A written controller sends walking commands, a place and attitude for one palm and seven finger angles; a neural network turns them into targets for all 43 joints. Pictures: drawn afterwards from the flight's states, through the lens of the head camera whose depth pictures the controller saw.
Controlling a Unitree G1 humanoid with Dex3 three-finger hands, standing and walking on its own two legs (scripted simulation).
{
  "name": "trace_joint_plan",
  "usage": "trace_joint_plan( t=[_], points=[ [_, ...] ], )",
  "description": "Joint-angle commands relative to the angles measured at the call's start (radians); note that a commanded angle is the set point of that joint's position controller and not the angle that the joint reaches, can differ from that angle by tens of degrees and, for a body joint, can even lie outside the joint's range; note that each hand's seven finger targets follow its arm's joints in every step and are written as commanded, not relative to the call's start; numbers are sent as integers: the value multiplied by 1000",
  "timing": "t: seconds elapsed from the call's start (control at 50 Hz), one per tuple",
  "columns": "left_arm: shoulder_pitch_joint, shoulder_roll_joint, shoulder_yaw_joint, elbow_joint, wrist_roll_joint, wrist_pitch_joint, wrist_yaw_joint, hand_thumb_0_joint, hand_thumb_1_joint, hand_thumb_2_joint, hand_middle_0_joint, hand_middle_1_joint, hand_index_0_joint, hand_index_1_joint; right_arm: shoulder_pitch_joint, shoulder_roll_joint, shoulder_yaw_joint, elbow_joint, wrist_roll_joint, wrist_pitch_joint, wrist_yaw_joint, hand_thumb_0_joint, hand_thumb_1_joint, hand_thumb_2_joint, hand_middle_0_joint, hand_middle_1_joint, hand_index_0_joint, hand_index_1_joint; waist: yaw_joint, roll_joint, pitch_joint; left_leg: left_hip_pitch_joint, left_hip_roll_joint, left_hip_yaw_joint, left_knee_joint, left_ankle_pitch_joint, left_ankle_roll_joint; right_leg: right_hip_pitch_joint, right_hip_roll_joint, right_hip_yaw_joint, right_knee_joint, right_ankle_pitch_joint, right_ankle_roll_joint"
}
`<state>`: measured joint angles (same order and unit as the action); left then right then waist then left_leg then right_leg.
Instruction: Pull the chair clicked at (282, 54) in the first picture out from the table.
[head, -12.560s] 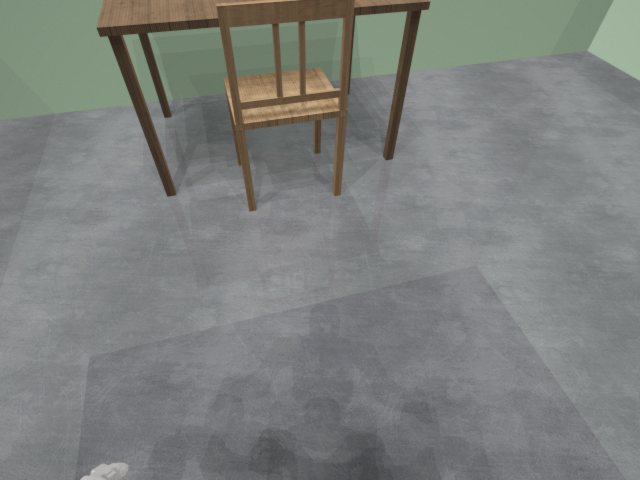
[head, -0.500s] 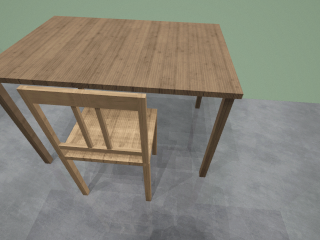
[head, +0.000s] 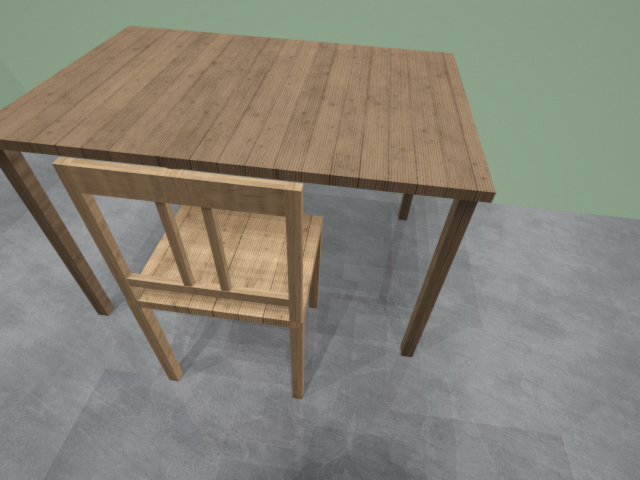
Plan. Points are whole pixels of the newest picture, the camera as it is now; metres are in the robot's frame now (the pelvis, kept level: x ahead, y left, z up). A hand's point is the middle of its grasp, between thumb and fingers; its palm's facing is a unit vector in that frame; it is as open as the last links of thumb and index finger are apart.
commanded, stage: look again from close up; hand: left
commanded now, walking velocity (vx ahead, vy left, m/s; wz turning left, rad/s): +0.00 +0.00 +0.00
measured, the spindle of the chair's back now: (176, 245) +0.56 +0.33 -0.11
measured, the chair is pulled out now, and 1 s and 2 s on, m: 0.00 0.00 0.00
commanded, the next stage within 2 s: raise the hand toward the chair's back in 1.60 s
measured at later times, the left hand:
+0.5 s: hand out of the picture +0.00 +0.15 -0.17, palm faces +0.03 -0.98 -0.18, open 7.4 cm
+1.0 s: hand out of the picture +0.07 +0.13 -0.17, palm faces +0.02 -0.98 -0.19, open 7.3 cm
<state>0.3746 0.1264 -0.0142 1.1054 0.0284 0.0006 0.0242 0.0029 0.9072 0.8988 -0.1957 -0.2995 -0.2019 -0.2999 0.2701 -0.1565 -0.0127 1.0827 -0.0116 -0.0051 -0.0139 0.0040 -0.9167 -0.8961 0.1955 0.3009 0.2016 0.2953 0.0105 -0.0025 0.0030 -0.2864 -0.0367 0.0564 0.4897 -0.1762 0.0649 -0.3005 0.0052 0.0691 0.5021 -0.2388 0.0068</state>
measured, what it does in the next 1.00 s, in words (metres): shifts its weight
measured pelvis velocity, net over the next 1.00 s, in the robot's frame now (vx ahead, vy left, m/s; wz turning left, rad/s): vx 0.07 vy -0.04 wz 0.01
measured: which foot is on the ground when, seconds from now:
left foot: down 0.00-1.00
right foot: down 0.00-1.00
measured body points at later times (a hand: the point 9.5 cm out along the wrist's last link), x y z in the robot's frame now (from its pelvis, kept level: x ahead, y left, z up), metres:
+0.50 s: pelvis +0.01 -0.02 +0.00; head +0.01 -0.02 +0.45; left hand +0.00 +0.20 -0.16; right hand +0.00 -0.25 -0.16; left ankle +0.07 +0.07 -0.73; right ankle +0.08 -0.14 -0.73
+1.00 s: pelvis +0.07 -0.04 +0.01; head +0.08 -0.04 +0.45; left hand +0.07 +0.18 -0.15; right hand +0.07 -0.26 -0.16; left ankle +0.07 +0.07 -0.74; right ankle +0.08 -0.14 -0.74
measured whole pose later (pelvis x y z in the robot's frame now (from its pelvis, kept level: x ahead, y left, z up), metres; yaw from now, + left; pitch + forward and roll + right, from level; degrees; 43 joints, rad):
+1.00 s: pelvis +0.07 -0.04 +0.01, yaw +0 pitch +0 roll +1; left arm 0.30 0.15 -0.01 1.10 0.02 -0.02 0.03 0.01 0.91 0.90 -0.20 -0.30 -0.20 -0.30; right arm 0.28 -0.14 0.01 1.12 -0.01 -0.03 -0.03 0.00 -0.91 -0.90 0.19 0.30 0.20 0.30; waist 0.00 0.00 0.01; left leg -0.20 -0.01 0.04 0.44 -0.24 0.01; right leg -0.23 0.04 0.05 0.47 -0.24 -0.02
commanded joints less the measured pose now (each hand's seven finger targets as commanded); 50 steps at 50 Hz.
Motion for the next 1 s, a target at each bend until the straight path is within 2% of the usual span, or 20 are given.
trace_joint_plan(
  t=[0.0, 0.06, 0.1, 0.2, 0.3, 0.44, 0.5, 0.56, 0.6, 0.7, 0.8, 0.84, 0.9, 0.98],
  points=[
    [47, 105, 22, -41, -3, -17, 6, 0, 900, 900, -200, -300, -200, -300, 47, -119, -19, -38, -6, -11, -5, 0, -900, -900, 200, 300, 200, 300, -8, 18, 109, -82, 146, -203, -219, -400, -8, -64, -41, 68, -90, -203, -42],
    [50, 102, 24, -43, -2, -16, 3, 0, 900, 900, -200, -300, -200, -300, 39, -124, -21, -42, -6, -13, -6, 0, -900, -900, 200, 300, 200, 300, 0, 35, 91, -105, 156, -211, -236, -423, -4, -22, -34, 48, -63, -156, -38],
    [48, 105, 24, -45, -3, -20, 3, 0, 900, 900, -200, -300, -200, -300, 35, -122, -20, -45, -5, -18, -6, 0, -900, -900, 200, 300, 200, 300, 4, 23, 79, -95, 152, -204, -227, -387, -3, -9, -43, 54, -71, -133, -40],
    [25, 119, 26, -53, -4, -21, 3, 0, 900, 900, -200, -300, -200, -300, 56, -117, -19, -42, -7, -13, -4, 0, -900, -900, 200, 300, 200, 300, -9, -5, 99, -80, 134, -184, -198, -376, -13, -60, -54, 84, -116, -225, -43],
    [13, 128, 28, -59, -8, -23, 2, 0, 900, 900, -200, -300, -200, -300, 75, -110, -16, -34, -7, -15, -4, 0, -900, -900, 200, 300, 200, 300, -13, -21, 84, -53, 122, -167, -170, -321, -16, -65, -65, 99, -134, -229, -47],
    [10, 125, 30, -61, -9, -20, 1, 0, 900, 900, -200, -300, -200, -300, 83, -108, -13, -27, -9, -17, -7, 0, -900, -900, 200, 300, 200, 300, -9, 12, 89, -76, 133, -181, -192, -340, -15, -47, -55, 79, -115, -200, -46],
    [11, 129, 29, -57, -10, -25, 2, 0, 900, 900, -200, -300, -200, -300, 92, -103, -11, -24, -7, -21, -7, 0, -900, -900, 200, 300, 200, 300, -9, -2, 59, -51, 130, -172, -184, -302, -16, -25, -65, 85, -125, -178, -48],
    [3, 133, 28, -56, -10, -25, 3, 0, 900, 900, -200, -300, -200, -300, 95, -101, -9, -19, -6, -18, -6, 0, -900, -900, 200, 300, 200, 300, -13, 6, 88, -51, 125, -169, -182, -308, -19, -47, -69, 91, -144, -208, -47],
    [4, 130, 29, -54, -11, -24, 4, 0, 900, 900, -200, -300, -200, -300, 104, -98, -9, -16, -8, -15, -6, 0, -900, -900, 200, 300, 200, 300, -16, -14, 101, -52, 120, -166, -173, -299, -20, -61, -68, 100, -151, -226, -49],
    [0, 130, 26, -51, -15, -31, 5, 0, 900, 900, -200, -300, -200, -300, 113, -89, -3, -11, -5, -23, -9, 0, -900, -900, 200, 300, 200, 300, -18, -5, 68, -2, 119, -143, -154, -201, -24, -36, -75, 100, -149, -140, -55],
    [0, 128, 24, -44, -17, -39, 7, 0, 900, 900, -200, -300, -200, -300, 104, -84, 4, -6, -1, -32, -13, 0, -900, -900, 200, 300, 200, 300, -16, -16, 35, 45, 123, -120, -134, -60, -29, 20, -82, 90, -133, 17, -55],
    [-6, 125, 23, -42, -18, -38, 8, 0, 900, 900, -200, -300, -200, -300, 98, -82, 5, -3, 0, -32, -15, 0, -900, -900, 200, 300, 200, 300, -15, -15, 41, 54, 125, -117, -130, -27, -30, 27, -80, 86, -125, 56, -54],
    [-7, 129, 23, -39, -18, -40, 10, 0, 900, 900, -200, -300, -200, -300, 89, -86, 5, 1, 1, -36, -18, 0, -900, -900, 200, 300, 200, 300, -14, 2, 10, 90, 132, -108, -121, 37, -30, 57, -81, 81, -107, 144, -54],
    [-15, 138, 25, -35, -18, -41, 11, 0, 900, 900, -200, -300, -200, -300, 74, -88, 4, 8, 1, -36, -20, 0, -900, -900, 200, 300, 200, 300, -12, -4, 18, 106, 135, -98, -113, 72, -33, 69, -84, 77, -102, 203, -53]
  ],
)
